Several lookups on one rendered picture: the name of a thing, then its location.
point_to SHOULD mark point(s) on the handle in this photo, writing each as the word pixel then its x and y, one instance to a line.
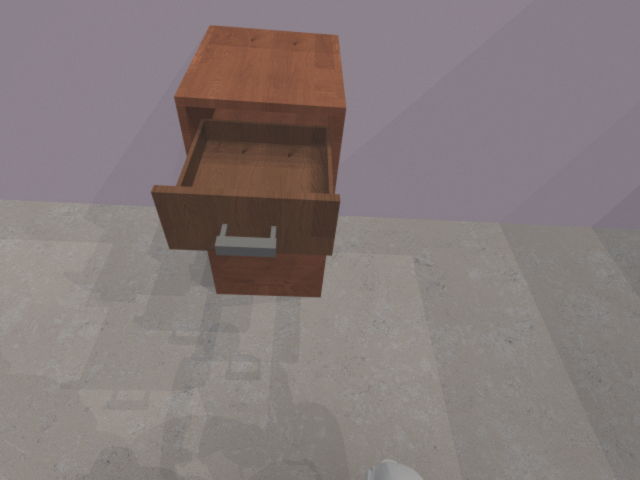
pixel 246 246

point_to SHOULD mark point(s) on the cabinet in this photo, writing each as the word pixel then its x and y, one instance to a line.
pixel 259 75

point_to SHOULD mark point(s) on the drawer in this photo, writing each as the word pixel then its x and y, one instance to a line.
pixel 251 176

